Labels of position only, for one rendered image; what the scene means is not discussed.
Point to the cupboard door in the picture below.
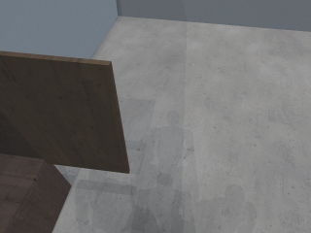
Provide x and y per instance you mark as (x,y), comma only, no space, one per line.
(66,108)

